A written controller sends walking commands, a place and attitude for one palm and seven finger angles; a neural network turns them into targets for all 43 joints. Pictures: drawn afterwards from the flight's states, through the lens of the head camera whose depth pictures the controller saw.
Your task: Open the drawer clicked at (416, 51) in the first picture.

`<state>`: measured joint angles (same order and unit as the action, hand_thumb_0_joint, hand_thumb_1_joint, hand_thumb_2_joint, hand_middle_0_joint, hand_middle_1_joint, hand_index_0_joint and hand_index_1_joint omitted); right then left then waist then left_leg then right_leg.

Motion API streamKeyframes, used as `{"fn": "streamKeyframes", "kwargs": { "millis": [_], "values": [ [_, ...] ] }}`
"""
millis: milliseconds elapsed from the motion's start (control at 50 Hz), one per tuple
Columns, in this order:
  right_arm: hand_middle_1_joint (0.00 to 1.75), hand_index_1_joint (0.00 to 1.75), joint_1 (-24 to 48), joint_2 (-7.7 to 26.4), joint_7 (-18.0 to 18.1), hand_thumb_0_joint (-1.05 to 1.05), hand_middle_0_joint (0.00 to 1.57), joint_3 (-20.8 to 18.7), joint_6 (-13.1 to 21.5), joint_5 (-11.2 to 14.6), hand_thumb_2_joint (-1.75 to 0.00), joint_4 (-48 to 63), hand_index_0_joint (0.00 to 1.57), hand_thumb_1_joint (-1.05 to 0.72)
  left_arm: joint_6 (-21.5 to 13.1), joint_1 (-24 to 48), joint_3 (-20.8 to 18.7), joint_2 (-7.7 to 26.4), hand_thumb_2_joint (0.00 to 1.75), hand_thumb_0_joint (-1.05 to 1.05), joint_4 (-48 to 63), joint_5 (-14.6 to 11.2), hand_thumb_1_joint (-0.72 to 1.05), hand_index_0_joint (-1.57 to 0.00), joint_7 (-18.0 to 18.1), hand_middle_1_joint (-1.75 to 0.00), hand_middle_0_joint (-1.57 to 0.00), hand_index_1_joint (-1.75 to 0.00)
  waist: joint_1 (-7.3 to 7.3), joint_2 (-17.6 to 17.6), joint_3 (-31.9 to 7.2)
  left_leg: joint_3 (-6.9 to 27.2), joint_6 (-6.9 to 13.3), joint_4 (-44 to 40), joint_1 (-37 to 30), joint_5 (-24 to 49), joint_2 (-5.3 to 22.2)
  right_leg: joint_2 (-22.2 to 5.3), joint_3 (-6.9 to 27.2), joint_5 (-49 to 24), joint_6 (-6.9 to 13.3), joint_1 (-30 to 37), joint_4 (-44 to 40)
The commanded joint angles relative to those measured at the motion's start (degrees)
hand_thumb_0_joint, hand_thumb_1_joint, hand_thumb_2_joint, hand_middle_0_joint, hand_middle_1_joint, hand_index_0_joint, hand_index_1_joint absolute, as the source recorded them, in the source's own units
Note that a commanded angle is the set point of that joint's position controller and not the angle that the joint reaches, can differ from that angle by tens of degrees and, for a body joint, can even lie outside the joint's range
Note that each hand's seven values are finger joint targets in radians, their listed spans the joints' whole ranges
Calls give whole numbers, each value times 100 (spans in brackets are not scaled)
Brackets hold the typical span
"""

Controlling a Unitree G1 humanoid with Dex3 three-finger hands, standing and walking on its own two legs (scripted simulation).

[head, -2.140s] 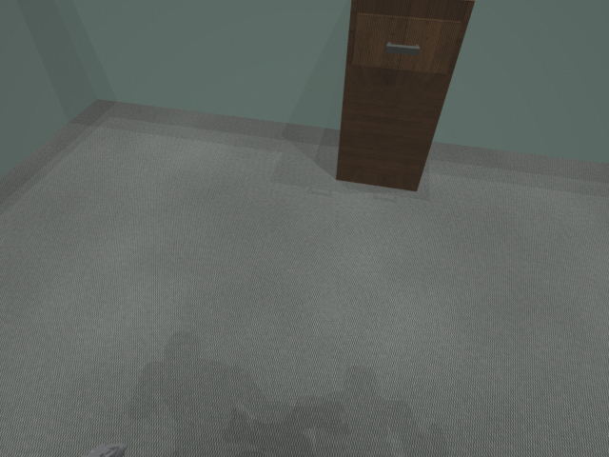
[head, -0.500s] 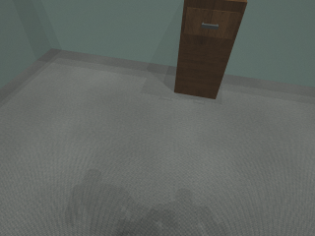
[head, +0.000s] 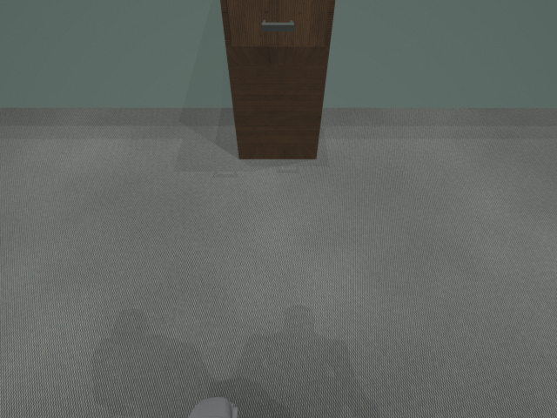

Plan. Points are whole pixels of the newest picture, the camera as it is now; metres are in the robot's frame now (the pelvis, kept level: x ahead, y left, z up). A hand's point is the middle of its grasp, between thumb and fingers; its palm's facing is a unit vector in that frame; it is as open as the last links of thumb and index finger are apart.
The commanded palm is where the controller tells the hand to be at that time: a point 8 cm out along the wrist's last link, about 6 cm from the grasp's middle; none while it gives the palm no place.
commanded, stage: walk to a spot facing it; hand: left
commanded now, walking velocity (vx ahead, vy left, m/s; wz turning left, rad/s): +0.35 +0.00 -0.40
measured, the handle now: (277, 24) +1.39 +0.09 -0.06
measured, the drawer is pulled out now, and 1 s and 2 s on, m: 0.00 0.00 0.00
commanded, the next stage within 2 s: turn to face it in 1.18 s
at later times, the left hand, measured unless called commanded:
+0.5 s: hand (157, 327) +0.29 +0.25 -0.16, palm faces -0.19 -0.97 -0.17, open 7.4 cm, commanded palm none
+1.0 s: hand (272, 212) +0.57 +0.05 -0.16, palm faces -0.43 -0.88 -0.21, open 7.2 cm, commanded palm none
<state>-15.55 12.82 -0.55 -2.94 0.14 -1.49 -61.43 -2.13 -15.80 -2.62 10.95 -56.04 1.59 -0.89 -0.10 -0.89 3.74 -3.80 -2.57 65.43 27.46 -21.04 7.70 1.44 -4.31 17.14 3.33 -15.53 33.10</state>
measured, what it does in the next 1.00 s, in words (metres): walks ahead, turning right: left foot, then right foot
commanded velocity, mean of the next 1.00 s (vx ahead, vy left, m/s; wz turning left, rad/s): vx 0.35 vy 0.00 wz -0.36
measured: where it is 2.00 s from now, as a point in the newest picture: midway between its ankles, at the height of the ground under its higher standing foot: (327, 305)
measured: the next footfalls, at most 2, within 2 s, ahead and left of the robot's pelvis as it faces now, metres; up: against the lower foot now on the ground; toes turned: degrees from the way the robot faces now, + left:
left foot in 0.28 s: +0.27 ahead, +0.15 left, +0.00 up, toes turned +0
right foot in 0.84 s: +0.44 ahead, -0.16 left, +0.00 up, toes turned -32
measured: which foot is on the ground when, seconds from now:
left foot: up 0.00-0.26, down 0.28-0.84, up 0.86-1.00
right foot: down 0.00-0.28, up 0.30-0.82, down 0.84-1.00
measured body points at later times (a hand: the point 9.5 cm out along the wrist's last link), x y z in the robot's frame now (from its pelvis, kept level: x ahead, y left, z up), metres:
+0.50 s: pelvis +0.21 +0.06 +0.01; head +0.23 +0.09 +0.46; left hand +0.30 +0.30 -0.15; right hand +0.20 -0.18 -0.12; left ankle +0.23 +0.15 -0.73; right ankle +0.16 -0.07 -0.63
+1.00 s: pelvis +0.40 -0.07 +0.00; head +0.42 -0.08 +0.45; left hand +0.60 +0.10 -0.14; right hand +0.27 -0.25 -0.16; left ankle +0.42 +0.10 -0.63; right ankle +0.41 -0.14 -0.73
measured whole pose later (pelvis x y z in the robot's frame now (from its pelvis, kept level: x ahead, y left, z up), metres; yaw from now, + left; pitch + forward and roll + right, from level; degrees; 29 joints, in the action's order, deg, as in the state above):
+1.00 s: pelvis +0.40 -0.07 +0.00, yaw -26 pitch -1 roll +0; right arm -19.1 8.1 0.3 -2.8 1.6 -1.4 -61.9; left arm -3.4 -9.0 -3.9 10.0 -56.9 0.7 0.1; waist 3.4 -0.6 3.9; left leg -4.1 -2.5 71.6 26.8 -19.2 9.9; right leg 2.0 -7.3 13.6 5.2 -16.9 30.7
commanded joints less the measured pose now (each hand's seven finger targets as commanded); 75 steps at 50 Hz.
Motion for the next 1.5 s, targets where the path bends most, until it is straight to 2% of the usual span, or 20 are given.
{"fn": "streamKeyframes", "kwargs": {
  "millis": [0,160,220,240,260,280,400,700,740,780,800,820,840,900,960,1200,1280,1320,1400,1480],
  "values": [
    [30,30,348,276,-28,0,20,-103,155,-7,-90,780,20,-90,-135,-391,-237,1009,90,0,125,1,90,-20,91,-30,-20,-30,6,622,-65,63,-82,-569,641,706,86,-1418,1848,-1,737,53,-2153],
    [30,30,1144,206,-86,0,20,-60,326,44,-90,1244,20,-90,-138,-599,-272,1076,90,0,31,4,90,-20,108,-30,-20,-30,-233,761,-48,-148,-3,-2584,49,832,-238,-1344,1709,-1218,630,686,-1693],
    [30,30,269,460,14,0,20,-126,406,21,-90,961,20,-90,-104,-382,-292,1013,90,0,60,-43,90,-20,108,-30,-20,-30,235,465,-275,-292,103,-3694,-1838,1062,-456,-913,1438,-1790,369,102,-628],
    [30,30,-611,889,95,0,20,-231,438,-6,-90,724,20,-90,-100,-381,-278,821,90,0,119,-66,90,-20,73,-30,-20,-30,583,-231,-794,429,286,-3957,-3171,797,123,-548,1178,-1497,176,-575,678],
    [30,30,-1278,1569,129,0,20,-379,441,-96,-90,586,20,-90,-77,-653,-235,442,90,0,209,-119,90,-20,6,-30,-20,-30,669,-1890,-1294,2565,836,-4622,-4086,310,1899,157,281,1231,-158,-1802,2636],
    [30,30,-1239,1435,134,0,20,-301,371,-47,-90,592,20,-90,-83,-423,-239,587,90,0,301,-53,90,-20,27,-30,-20,-30,675,-1677,-1168,3279,1031,-5288,-3512,-847,2264,18,636,1607,-136,-2108,3632],
    [30,30,-214,331,195,0,20,-51,545,23,-90,640,20,-90,181,-259,-259,268,90,0,99,56,90,-20,-150,-30,-20,-30,-42,-639,-164,388,667,-5468,-1705,747,1187,-747,468,-317,-338,-1917,3825],
    [30,30,-1452,400,204,0,20,-63,484,-36,-90,-62,20,-90,184,1666,-127,58,90,0,617,19,90,-20,-215,-30,-20,-30,384,-732,430,-1068,809,-5110,-3011,3196,1323,-607,-347,-657,-178,-2084,723],
    [30,30,-1405,523,189,0,20,-109,458,-31,-90,-63,20,-90,131,1259,-148,206,90,0,514,21,90,-20,-178,-30,-20,-30,165,-672,56,-1264,744,-4330,-3214,4667,1351,-300,-563,-214,28,-1344,418],
    [30,30,-1083,697,171,0,20,-130,432,29,-90,36,20,-90,12,-226,-256,503,90,0,67,55,90,-20,-131,-30,-20,-30,-582,-531,-817,-1574,431,-2378,-2703,5201,1095,25,-741,-684,218,760,-232],
    [30,30,-1283,448,84,0,20,-94,430,111,-90,130,20,-90,-70,-967,-424,1157,90,0,-149,82,90,-20,-61,-30,-20,-30,-838,546,-1601,-1558,194,-656,-991,3120,726,-1062,598,-713,565,2750,-407],
    [30,30,-1246,89,109,0,20,-9,466,163,-90,368,20,-90,-87,-1476,-540,1740,90,0,-261,-37,90,-20,16,-30,-20,-30,-801,1542,-2146,-1025,-88,1252,758,-1222,-287,-2663,3431,-1935,1297,3811,-964],
    [30,30,-703,295,153,0,20,-55,440,175,-90,473,20,-90,-40,-1304,-552,1776,90,0,-220,-141,90,-20,84,-30,-20,-30,-817,827,-1898,-152,79,1778,993,-1091,-112,-2760,3477,-2007,1399,3191,-1366],
    [30,30,-448,35,141,0,20,-74,302,12,-90,343,20,-90,-116,-111,-258,854,90,0,-22,-108,90,-20,122,-30,-20,-30,-124,185,-308,203,85,1158,677,230,404,-1962,1770,-1799,774,676,-1707],
    [30,30,-1023,-151,98,0,20,-55,152,-29,-90,142,20,-90,-211,99,-177,597,90,0,-69,-38,90,-20,149,-30,-20,-30,273,469,-383,57,-8,304,199,458,348,-1530,1018,-1660,684,42,-1885],
    [30,30,1101,-15,-111,0,20,3,249,19,-90,871,20,-90,-239,-733,-106,709,90,0,-411,-47,90,-20,157,-30,-20,-30,-201,687,248,-267,121,-2547,212,992,-68,-1513,1072,-2184,608,898,-1873],
    [30,30,-282,347,37,0,20,-45,351,-22,-90,387,20,-90,-198,-663,-114,669,90,0,-496,-99,90,-20,196,-30,-20,-30,446,89,-567,-346,357,-3850,-2217,1806,-313,-1042,492,-3458,183,706,197],
    [30,30,-1276,1193,104,0,20,-175,295,-12,-90,169,20,-90,-209,-1010,-6,259,90,0,-364,-143,90,-20,172,-30,-20,-30,509,-1631,-1422,2151,1524,-4310,-3809,4234,1902,-39,-195,1727,-280,-1078,3085],
    [30,30,-72,431,192,0,20,21,298,59,-90,388,20,-90,-46,-351,-14,182,90,0,-367,-59,90,-20,165,-30,-20,-30,58,-623,-266,1336,1300,-4867,-1755,3370,1066,-738,336,951,-475,-1272,3278],
    [30,30,66,444,179,0,20,-64,246,71,-90,497,20,-90,188,-541,-106,129,90,0,-316,-46,90,-20,194,-30,-20,-30,-112,-523,-642,973,1179,-4929,-1485,3244,660,-655,210,418,-675,-919,2786]
  ]
}}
